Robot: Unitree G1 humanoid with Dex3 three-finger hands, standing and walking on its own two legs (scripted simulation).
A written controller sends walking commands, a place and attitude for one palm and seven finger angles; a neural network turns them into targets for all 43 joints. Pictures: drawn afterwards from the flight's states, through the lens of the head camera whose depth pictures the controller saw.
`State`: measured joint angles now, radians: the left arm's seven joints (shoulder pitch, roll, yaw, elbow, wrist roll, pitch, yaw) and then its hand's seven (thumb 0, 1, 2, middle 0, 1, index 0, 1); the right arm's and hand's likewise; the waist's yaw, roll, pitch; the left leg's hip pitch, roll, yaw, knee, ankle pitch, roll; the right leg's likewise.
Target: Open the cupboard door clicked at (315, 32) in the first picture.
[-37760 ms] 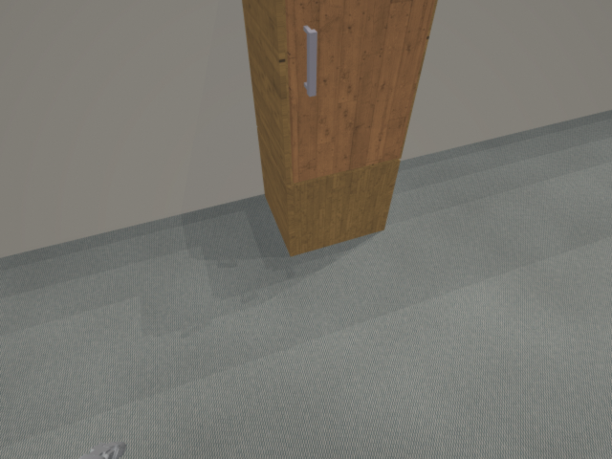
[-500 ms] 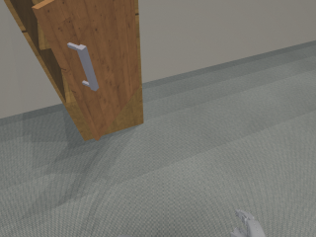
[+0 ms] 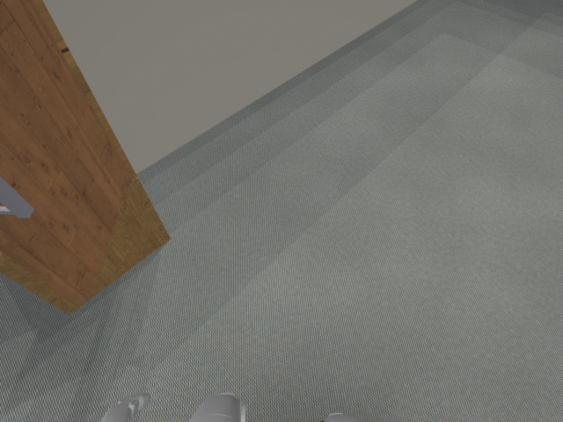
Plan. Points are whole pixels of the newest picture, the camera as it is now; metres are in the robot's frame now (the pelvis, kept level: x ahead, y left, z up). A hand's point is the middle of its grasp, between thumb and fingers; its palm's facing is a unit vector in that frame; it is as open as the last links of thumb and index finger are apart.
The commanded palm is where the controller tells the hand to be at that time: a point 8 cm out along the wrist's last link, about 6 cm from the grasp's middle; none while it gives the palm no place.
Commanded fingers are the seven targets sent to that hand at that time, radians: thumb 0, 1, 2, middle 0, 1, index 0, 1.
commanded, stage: walk to a spot facing it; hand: left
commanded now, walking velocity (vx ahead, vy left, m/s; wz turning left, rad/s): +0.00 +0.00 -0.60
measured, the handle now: out of the picture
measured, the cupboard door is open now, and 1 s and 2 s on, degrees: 42 42 42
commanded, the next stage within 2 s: turn to face it in 1.78 s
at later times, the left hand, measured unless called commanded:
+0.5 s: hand (222, 355) +0.23 +0.11 -0.15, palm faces -0.34 -0.91 -0.23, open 7.3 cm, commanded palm none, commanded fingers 0.00 0.90 0.90 -0.20 -0.30 -0.20 -0.30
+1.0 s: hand (267, 273) +0.39 +0.04 -0.16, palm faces -0.49 -0.86 -0.15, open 7.3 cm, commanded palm none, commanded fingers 0.00 0.90 0.90 -0.20 -0.30 -0.20 -0.30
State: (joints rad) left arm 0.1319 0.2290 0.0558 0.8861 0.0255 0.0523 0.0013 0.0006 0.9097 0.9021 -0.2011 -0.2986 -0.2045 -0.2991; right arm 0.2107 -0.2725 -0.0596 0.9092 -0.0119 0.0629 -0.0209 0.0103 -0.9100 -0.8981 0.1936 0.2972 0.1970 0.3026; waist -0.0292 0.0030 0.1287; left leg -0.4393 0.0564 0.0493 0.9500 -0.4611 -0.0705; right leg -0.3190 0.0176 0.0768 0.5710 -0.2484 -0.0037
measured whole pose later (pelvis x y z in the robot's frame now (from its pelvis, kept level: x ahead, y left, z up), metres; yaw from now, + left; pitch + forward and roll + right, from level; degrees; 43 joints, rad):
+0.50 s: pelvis +0.05 -0.04 -0.01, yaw -19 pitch +1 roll +0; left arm 0.12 0.22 0.07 0.90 0.02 0.00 -0.05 0.00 0.91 0.90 -0.20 -0.30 -0.20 -0.30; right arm 0.39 -0.24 -0.04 0.98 -0.03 0.02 0.01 0.01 -0.90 -0.90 0.20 0.30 0.20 0.30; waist -0.04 0.04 0.08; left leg -0.28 0.18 0.17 0.81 -0.50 -0.06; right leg -0.35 -0.03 -0.08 0.61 -0.28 -0.03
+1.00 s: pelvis +0.24 -0.09 +0.01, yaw -32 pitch +2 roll -1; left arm 0.18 0.21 0.08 1.00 0.03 0.01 -0.05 0.01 0.91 0.90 -0.20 -0.30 -0.20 -0.30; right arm 0.30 -0.16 -0.03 0.97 -0.04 -0.08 -0.02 0.00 -0.93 -0.90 0.20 0.30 0.20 0.30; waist 0.01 -0.03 0.07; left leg -0.18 0.07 0.19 0.41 -0.25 0.02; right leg -0.56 -0.07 -0.04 1.09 -0.25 -0.01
